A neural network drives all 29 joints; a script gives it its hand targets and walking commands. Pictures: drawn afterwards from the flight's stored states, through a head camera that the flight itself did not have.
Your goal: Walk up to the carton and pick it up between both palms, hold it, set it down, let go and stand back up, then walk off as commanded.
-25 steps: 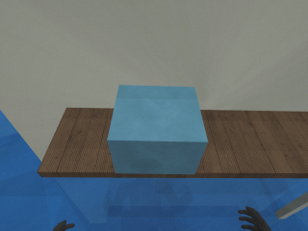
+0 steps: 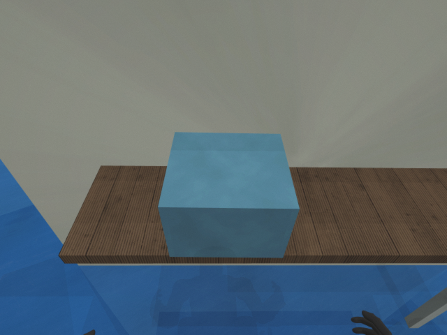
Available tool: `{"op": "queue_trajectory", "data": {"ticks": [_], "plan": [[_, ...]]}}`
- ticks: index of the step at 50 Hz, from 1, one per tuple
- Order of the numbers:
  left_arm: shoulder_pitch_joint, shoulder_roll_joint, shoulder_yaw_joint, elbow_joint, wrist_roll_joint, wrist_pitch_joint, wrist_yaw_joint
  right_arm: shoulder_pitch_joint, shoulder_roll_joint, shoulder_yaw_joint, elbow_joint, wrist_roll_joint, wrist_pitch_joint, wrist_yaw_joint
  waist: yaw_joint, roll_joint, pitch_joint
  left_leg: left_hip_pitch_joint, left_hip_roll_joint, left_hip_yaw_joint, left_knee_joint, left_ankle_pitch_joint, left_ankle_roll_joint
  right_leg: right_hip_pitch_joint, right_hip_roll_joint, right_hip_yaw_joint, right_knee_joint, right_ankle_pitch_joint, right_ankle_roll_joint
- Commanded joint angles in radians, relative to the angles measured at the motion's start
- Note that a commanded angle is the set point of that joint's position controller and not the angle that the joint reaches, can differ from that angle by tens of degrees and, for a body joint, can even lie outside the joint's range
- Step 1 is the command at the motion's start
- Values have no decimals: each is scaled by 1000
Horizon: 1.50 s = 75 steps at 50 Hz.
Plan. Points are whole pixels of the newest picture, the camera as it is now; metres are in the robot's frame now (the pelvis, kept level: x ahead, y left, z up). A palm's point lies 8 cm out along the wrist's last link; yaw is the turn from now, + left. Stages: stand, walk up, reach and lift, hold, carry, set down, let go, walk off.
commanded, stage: stand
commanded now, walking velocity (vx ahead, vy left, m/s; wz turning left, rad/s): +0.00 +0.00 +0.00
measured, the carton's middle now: (227, 193) +0.47 -0.01 -0.02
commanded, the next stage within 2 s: walk off in 0.34 s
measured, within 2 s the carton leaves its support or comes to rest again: neither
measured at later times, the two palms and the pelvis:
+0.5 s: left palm out of the picture +0.10 +0.27 -0.10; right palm out of the picture +0.11 -0.29 -0.08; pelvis -0.01 +0.00 +0.00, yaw +0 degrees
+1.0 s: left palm out of the picture +0.00 +0.33 -0.15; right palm out of the picture -0.03 -0.25 -0.12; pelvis -0.11 +0.05 -0.03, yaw +0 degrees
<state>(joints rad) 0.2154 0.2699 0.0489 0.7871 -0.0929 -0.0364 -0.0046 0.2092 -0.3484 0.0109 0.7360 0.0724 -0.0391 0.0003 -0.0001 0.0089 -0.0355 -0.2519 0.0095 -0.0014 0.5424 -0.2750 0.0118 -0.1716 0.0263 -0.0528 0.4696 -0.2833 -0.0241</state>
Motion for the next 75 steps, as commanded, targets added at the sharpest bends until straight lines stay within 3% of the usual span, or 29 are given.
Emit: {"op": "queue_trajectory", "data": {"ticks": [1, 18, 23, 25, 26, 27, 29, 32, 33, 36, 39, 41, 43, 44, 45, 47, 49, 52, 53, 60, 62, 64, 66, 68, 69, 70, 71, 72, 75], "plan": [[-69, 296, 67, -5, 122, -20, -1, -38, -202, -60, -26, -121, -19, -15, 5, 43, -58, 103, 102, -92, -131, 262, 53, 33, -133, 145, -88, 276, -27], [-111, 240, 38, 25, 117, -32, -11, -72, -235, -73, 22, -124, -31, -14, 7, 42, -53, 134, 119, -111, -144, 265, 51, 8, -127, 137, -122, 169, -28], [-81, 258, 40, 32, 121, -30, -7, -41, -201, -54, 37, -114, -26, -25, -4, 55, -25, 90, 111, -104, -125, 258, 48, 34, -157, 176, -123, 286, -33], [-68, 283, 44, 42, 112, -31, -2, -28, -201, -55, 36, -120, -16, -18, -9, -34, -8, 96, 111, -107, -147, 279, 45, -2, -136, 140, -119, 278, -34], [-54, 266, 43, 58, 117, -33, 0, -30, -214, -49, 41, -120, -19, -10, 3, 44, -7, 69, 112, -120, -142, 252, 57, 45, -133, 146, -115, 270, -23], [-29, 342, 63, -36, 105, -12, 21, -43, -276, -109, -10, -102, 4, -15, 10, 28, 91, 14, 96, -107, 16, 508, 30, -35, -164, 192, 25, 538, -62], [-16, 321, 57, -49, 104, 7, 30, -34, -268, -116, 4, -90, 14, -27, 6, 28, 61, 12, 87, -63, 61, 531, 59, -41, -164, 179, 96, 587, -98], [-48, 350, 65, -74, 114, 22, 31, -41, -252, -114, -27, -90, 48, -16, 8, -65, 107, -24, 24, -13, 217, 245, 67, -142, -219, 238, 17, 440, -143], [-59, 362, 82, -73, 117, 28, 35, 7, -237, -113, -27, -89, 63, -14, -11, -144, 99, -31, -36, 26, 356, -128, 45, -166, -310, 336, -87, 347, -201], [-149, 390, 87, -104, 133, 38, 55, 59, -241, -128, -38, -90, 93, -12, -34, -167, 165, -91, -38, -112, 631, -331, 52, -302, -424, 436, -134, 246, -294], [-188, 322, 55, -124, 132, 53, 51, 132, -246, -128, -10, -85, 80, -21, -53, -163, 105, -54, 3, -66, 339, -232, 40, -164, -335, 259, 53, 575, -207], [-171, 299, 53, -125, 117, 64, 46, 135, -249, -124, 7, -99, 63, -19, -41, -83, 57, -23, 34, -71, -17, 23, 40, -47, -220, 170, 252, 566, -99], [-102, 266, 64, -100, 102, 72, 46, 53, -314, -142, -17, -120, 56, -21, -10, 71, 63, 27, 257, -401, -158, 443, 104, -180, 6, 111, 457, 38, -11], [-43, 269, 69, -80, 103, 86, 46, 22, -349, -147, -39, -131, 59, -21, -4, 91, 11, 49, 350, -522, -132, 539, 181, -244, 102, 151, 641, -342, -3], [-87, 302, 83, -92, 118, 93, 61, 14, -372, -152, -36, -131, 53, -27, -40, 104, 42, -56, 377, -580, -194, 449, 237, -281, 120, 217, 780, -380, -7], [-129, 307, 80, -61, 92, 102, 64, -49, -331, -140, -60, -118, 51, -44, -27, 66, 182, -144, 302, -497, -218, 283, 123, -316, 121, 310, 808, -290, -14], [-55, 326, 87, -12, 95, 92, 50, -120, -311, -129, -78, -123, 59, -43, -3, 158, 220, -153, 259, -421, -207, 94, 161, -305, 113, 270, 883, -240, 10], [4, 312, 82, -36, 115, 93, 48, -78, -284, -137, -76, -111, 55, -48, 0, 61, 162, -48, 290, -445, -154, 115, 179, -374, 128, 286, 904, -238, 3], [2, 306, 78, -47, 108, 98, 51, -82, -285, -139, -78, -111, 53, -47, -5, 148, 178, -31, 284, -456, -150, 112, 193, -389, 128, 289, 912, -229, 13], [70, 344, 93, -49, 134, 117, 16, -9, -290, -147, -56, -91, 36, -65, -8, 86, 43, 72, 304, -511, -221, -121, 136, -317, 75, 255, 771, -240, -11], [54, 341, 94, -45, 134, 117, 14, -70, -308, -155, -50, -97, 38, -68, -2, 87, 76, -29, 332, -509, -218, -147, 240, -289, 29, 226, 721, -281, -4], [55, 346, 93, -52, 134, 123, 10, -22, -314, -157, -58, -106, 44, -63, -13, 116, 30, 27, 309, -482, -234, -150, 179, -250, 20, 208, 597, -325, -32], [86, 339, 97, -49, 130, 129, 0, -43, -333, -162, -54, -106, 49, -71, 10, 102, -8, -88, 332, -438, -199, -139, 216, -141, -34, 205, 488, -411, -60], [188, 349, 111, -2, 127, 126, -14, -47, -337, -154, -54, -112, 58, -70, 54, 96, -42, -237, 249, -333, -187, -228, 99, 104, -21, 139, 208, -481, -109], [232, 344, 117, 7, 136, 130, -16, -103, -332, -156, -55, -114, 69, -75, 109, -27, 28, -402, 151, -227, 71, -347, 59, 105, -101, 273, 73, -384, -131], [155, 393, 120, -15, 139, 127, -5, -58, -266, -130, -51, -103, 73, -70, 88, -398, 114, -487, -96, 5, 476, -430, -4, -102, -264, 551, -152, -450, -174], [-22, 427, 124, -88, 146, 131, 5, -104, -309, -143, -34, -110, 74, -87, 80, -335, 210, -415, -162, -79, 662, -344, -11, -373, -372, 693, -278, -467, -190], [-107, 435, 109, -105, 145, 126, 11, -89, -331, -150, -5, -104, 82, -78, 49, -235, 242, -349, -182, -163, 737, -299, 0, -485, -353, 710, -309, -599, -150], [-197, 385, 94, -120, 144, 108, 19, 61, -358, -155, 63, -80, 78, -72, -16, -158, 255, -362, -191, -216, 828, -180, -20, -386, -235, 484, -240, -522, -22]]}}
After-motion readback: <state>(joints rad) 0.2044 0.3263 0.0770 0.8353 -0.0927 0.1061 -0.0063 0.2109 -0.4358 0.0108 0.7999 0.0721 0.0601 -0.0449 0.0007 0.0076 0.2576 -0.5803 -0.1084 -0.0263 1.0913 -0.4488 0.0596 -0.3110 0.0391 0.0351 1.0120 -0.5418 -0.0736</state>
